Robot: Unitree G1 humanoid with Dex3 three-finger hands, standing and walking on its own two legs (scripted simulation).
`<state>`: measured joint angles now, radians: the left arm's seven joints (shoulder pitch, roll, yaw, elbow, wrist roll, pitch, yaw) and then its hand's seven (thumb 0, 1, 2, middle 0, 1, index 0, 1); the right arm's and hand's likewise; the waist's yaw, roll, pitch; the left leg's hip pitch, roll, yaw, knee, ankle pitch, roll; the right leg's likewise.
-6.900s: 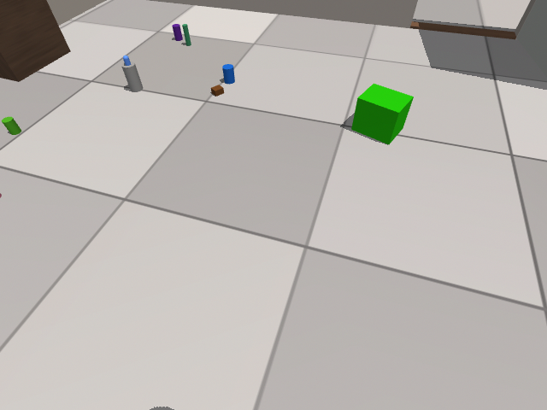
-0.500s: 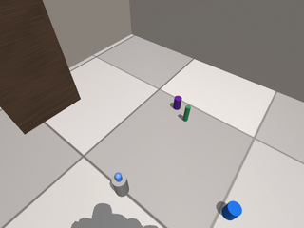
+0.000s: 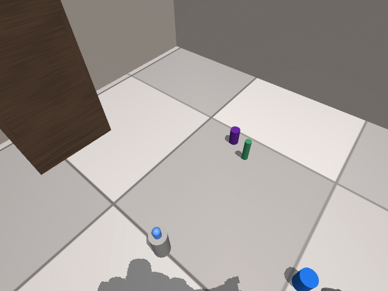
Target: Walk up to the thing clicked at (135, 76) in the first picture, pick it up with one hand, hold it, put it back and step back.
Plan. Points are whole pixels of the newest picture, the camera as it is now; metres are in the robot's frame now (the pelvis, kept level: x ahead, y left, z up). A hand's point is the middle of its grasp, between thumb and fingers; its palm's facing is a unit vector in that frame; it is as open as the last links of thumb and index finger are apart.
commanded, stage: walk up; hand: left
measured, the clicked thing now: (159, 239) +0.45 +0.20 -0.66
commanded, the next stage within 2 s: stand in 0.84 s
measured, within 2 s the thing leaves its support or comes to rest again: neither
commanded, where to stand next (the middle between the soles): +0.08 +0.00 m, yaw +0 degrees
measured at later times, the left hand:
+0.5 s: hand out of the picture +0.09 +0.25 -0.16, palm faces -0.01 -0.94 -0.33, open 7.4 cm
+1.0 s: hand out of the picture +0.09 +0.24 -0.16, palm faces -0.02 -0.94 -0.34, open 7.4 cm
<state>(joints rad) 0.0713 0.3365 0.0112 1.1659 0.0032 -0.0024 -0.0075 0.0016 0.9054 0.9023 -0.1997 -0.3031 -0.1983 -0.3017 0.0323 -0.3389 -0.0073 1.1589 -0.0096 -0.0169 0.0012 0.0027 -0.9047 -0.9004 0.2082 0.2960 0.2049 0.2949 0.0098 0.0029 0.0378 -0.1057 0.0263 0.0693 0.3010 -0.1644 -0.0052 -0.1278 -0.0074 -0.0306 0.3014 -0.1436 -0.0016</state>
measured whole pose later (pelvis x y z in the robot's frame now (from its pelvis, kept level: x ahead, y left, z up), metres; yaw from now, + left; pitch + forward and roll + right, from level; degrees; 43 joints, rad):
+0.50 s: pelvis +0.00 +0.00 +0.00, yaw +0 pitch -2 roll +0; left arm 0.08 0.34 0.02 1.16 0.01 0.00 -0.01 0.00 0.91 0.90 -0.20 -0.30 -0.20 -0.30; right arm 0.09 -0.34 -0.01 1.17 -0.01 -0.01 0.00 0.00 -0.91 -0.90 0.21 0.30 0.20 0.29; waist -0.01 0.00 0.05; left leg -0.09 0.03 0.08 0.29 -0.16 -0.01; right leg -0.12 0.00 -0.02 0.30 -0.14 -0.01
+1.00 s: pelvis +0.01 -0.01 +0.00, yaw +0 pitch -2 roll +0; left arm 0.09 0.34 0.01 1.14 0.01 0.00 -0.01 0.00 0.90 0.90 -0.20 -0.30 -0.20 -0.30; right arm 0.10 -0.34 0.00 1.16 -0.02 -0.01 0.00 0.00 -0.91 -0.90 0.21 0.30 0.20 0.29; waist -0.01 0.00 0.04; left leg -0.09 0.03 0.07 0.29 -0.17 -0.01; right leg -0.12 0.00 -0.03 0.31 -0.16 -0.01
